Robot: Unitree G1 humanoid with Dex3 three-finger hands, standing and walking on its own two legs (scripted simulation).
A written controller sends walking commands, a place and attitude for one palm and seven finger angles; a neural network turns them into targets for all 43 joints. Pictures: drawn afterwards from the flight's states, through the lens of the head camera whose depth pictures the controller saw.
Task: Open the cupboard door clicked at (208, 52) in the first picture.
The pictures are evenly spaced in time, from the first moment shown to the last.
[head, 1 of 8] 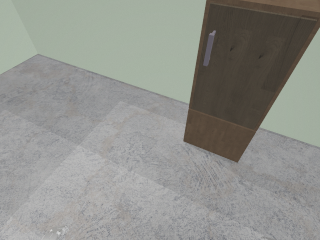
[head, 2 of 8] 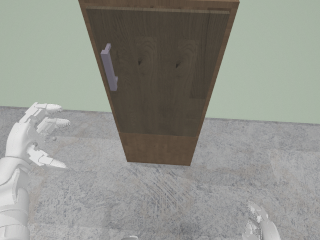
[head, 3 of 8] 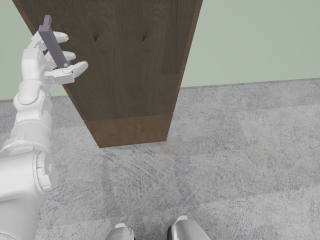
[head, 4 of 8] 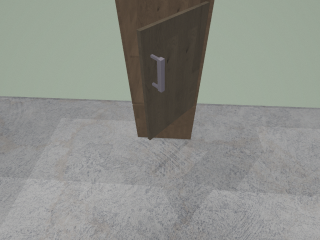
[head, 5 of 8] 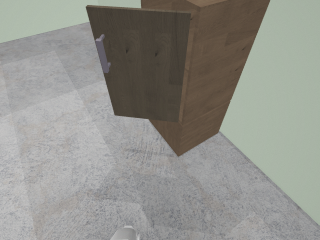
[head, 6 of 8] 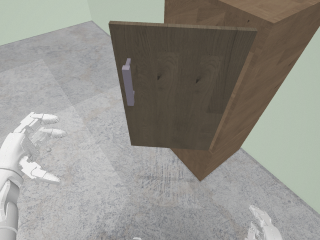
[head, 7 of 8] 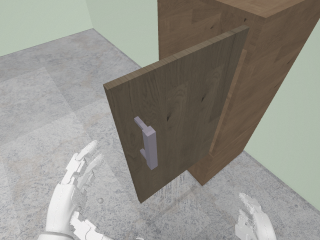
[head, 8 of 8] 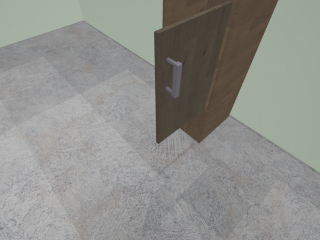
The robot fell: no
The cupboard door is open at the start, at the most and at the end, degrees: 0 90 89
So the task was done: yes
